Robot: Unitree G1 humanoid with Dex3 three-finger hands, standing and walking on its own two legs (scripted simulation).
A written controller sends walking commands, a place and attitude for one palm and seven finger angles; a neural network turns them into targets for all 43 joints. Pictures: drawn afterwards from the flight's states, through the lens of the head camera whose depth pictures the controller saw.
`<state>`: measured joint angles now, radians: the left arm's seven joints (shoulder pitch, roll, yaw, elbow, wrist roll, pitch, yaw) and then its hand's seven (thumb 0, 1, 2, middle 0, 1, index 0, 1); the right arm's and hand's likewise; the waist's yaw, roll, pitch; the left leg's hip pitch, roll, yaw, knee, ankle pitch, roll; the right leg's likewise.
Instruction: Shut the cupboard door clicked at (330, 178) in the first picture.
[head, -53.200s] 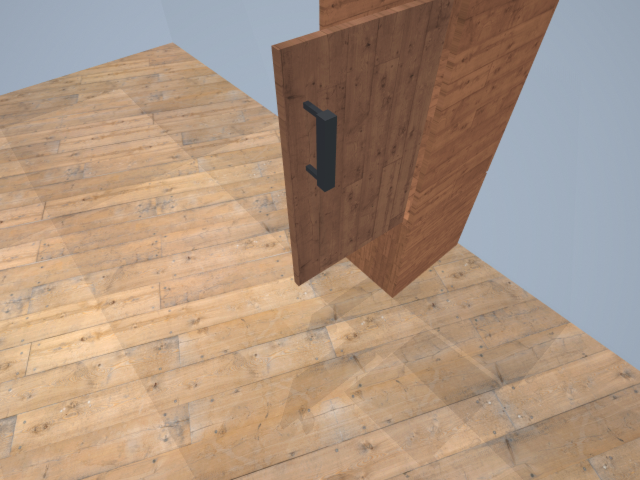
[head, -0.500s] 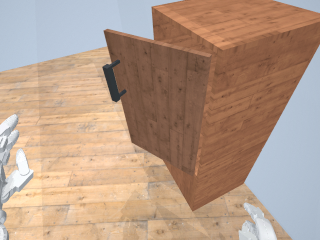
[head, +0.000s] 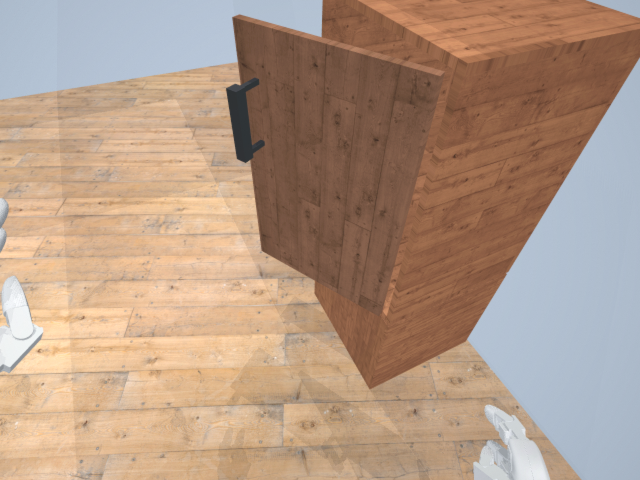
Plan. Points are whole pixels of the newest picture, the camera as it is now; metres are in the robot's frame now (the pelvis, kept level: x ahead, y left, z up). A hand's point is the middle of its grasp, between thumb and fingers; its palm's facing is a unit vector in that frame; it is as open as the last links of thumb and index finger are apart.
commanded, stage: step back with the hand held close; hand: left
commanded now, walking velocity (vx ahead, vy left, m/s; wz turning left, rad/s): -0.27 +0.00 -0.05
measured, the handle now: (248, 120) +0.70 +0.18 +0.09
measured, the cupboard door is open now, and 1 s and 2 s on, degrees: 30 30 30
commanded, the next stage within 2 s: stop stepping back and stand still in 0.40 s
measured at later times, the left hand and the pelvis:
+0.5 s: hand out of the picture +0.09 +0.26 +0.18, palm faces +0.47 -0.77 -0.43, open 7.4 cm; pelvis -0.10 +0.00 +0.00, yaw +1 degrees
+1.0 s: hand out of the picture +0.02 +0.28 +0.18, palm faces +0.44 -0.81 -0.39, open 7.4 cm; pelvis -0.17 +0.02 +0.01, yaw -1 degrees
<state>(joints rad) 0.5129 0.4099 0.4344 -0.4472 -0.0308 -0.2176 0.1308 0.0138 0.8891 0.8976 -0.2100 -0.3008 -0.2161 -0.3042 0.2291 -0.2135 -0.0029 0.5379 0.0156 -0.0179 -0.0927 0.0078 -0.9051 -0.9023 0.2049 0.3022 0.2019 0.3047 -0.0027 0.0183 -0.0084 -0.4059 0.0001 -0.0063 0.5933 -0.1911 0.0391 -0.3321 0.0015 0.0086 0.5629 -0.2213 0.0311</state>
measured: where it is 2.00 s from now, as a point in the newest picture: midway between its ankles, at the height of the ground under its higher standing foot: outside the picture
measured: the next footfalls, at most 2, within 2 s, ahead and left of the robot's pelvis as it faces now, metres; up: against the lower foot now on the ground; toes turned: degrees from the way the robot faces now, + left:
right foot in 0.44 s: -0.15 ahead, -0.09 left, +0.00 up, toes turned +0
left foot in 0.62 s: -0.03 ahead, +0.11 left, +0.00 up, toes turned +0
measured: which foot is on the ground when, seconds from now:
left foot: down 0.00-0.44, up 0.46-0.60, down 0.62-1.00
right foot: down 0.00-0.24, up 0.26-0.42, down 0.44-1.00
